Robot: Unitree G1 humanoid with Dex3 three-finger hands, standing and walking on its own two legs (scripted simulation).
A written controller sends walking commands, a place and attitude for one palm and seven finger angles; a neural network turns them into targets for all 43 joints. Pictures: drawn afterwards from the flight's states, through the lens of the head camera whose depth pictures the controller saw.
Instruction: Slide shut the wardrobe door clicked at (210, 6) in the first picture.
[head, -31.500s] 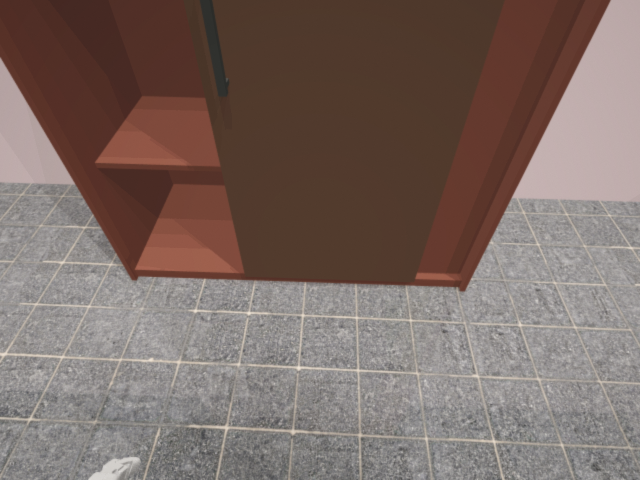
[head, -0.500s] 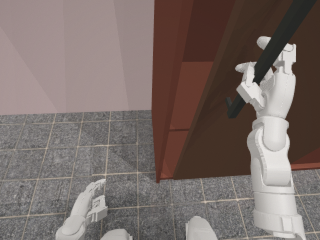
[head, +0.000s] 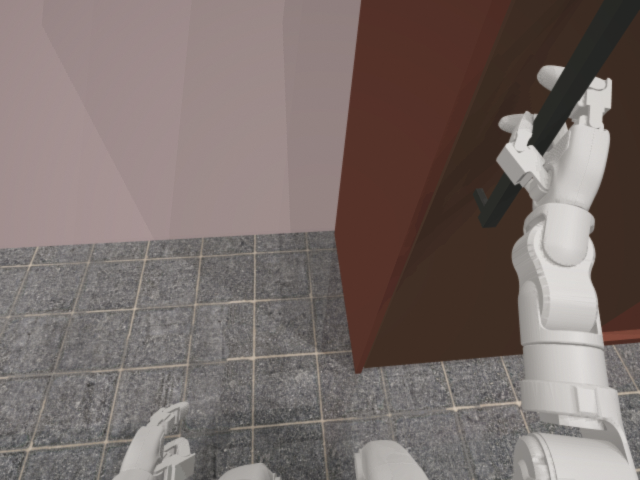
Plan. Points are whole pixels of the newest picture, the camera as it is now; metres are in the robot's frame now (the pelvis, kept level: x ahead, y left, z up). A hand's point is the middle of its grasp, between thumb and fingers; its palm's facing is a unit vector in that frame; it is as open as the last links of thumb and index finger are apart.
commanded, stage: step sideways, sliding the door along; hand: right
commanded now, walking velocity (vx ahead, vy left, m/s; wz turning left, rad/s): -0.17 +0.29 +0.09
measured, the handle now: (532, 125) +0.43 -0.24 +0.21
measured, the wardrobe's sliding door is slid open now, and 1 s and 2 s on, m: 0.00 0.00 0.01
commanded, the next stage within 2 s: stop walking and hold the door there in 0.14 s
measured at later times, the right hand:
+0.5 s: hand (514, 151) +0.40 -0.21 +0.20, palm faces +0.49 +0.84 -0.22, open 6.3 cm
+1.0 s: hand (517, 147) +0.41 -0.22 +0.20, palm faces +0.64 +0.71 -0.28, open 6.0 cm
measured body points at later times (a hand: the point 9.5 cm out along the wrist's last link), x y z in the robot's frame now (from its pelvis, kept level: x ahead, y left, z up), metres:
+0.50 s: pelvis +0.06 +0.10 +0.02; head +0.08 +0.08 +0.47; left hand +0.22 +0.32 -0.07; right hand +0.37 -0.25 +0.21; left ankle +0.15 +0.24 -0.68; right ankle -0.01 -0.08 -0.72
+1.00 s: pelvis +0.09 +0.16 +0.02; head +0.07 +0.15 +0.47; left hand +0.19 +0.44 -0.06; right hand +0.37 -0.25 +0.21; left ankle +0.15 +0.24 -0.72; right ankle +0.10 +0.04 -0.72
